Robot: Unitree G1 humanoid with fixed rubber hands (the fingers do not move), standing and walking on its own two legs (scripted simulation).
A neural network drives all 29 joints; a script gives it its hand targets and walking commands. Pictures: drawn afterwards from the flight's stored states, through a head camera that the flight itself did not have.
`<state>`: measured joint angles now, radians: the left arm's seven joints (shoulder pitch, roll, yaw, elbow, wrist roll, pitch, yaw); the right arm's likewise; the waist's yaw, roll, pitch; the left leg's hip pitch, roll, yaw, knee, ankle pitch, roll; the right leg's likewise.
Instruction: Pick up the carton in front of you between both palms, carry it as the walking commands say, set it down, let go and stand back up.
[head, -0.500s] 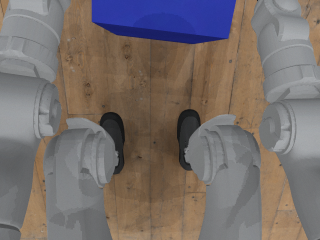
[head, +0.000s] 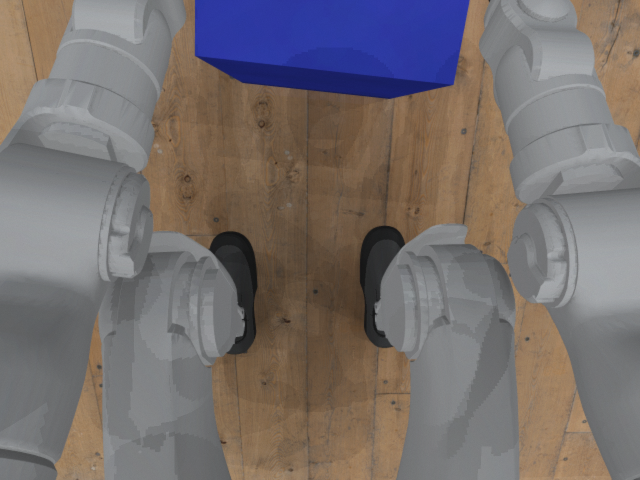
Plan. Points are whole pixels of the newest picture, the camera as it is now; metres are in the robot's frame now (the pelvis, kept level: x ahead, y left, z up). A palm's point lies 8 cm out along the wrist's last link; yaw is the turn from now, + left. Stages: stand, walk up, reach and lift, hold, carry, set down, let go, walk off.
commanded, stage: reach and lift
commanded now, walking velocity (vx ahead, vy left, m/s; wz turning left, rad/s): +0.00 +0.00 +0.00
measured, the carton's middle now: out of the picture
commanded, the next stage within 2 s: none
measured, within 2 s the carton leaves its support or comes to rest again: leaves its support in 0.40 s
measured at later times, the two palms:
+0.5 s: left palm out of the picture +0.56 +0.12 -0.12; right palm out of the picture +0.54 -0.18 -0.12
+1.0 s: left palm out of the picture +0.51 +0.12 +0.06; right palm out of the picture +0.49 -0.18 +0.06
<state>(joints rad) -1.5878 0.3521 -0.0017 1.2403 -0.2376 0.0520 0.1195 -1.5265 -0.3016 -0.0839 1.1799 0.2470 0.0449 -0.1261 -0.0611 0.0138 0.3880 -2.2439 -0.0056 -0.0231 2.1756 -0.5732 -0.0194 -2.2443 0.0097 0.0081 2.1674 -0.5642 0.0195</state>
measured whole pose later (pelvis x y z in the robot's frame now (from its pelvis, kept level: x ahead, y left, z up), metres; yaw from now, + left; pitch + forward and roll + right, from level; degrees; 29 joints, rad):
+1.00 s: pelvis +0.00 +0.00 +0.12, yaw +0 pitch +45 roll +0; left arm -1.11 -0.02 0.49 0.72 0.27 0.39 0.05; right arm -1.05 -0.01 -0.54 0.67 -0.25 0.41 -0.03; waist -0.04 0.02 -0.17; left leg -2.03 -0.06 -0.05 1.73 -0.48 -0.03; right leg -2.02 0.05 0.04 1.73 -0.48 0.04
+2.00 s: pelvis +0.09 +0.00 +0.38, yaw +0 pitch +8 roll +0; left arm -0.34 -0.17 0.32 0.44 0.25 0.45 0.02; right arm -0.34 0.16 -0.33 0.45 -0.24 0.46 -0.03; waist 0.00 -0.01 -0.10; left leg -0.53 -0.02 -0.06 0.68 -0.30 -0.01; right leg -0.53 0.03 0.06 0.68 -0.30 0.01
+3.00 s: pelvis +0.10 +0.00 +0.41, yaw +0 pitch -5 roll +0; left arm -0.27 -0.15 0.23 0.29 0.29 0.68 0.00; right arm -0.26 0.15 -0.23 0.31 -0.29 0.67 0.00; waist 0.01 -0.01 0.01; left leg -0.08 -0.01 -0.06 0.34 -0.18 -0.01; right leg -0.08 0.02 0.07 0.35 -0.19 0.00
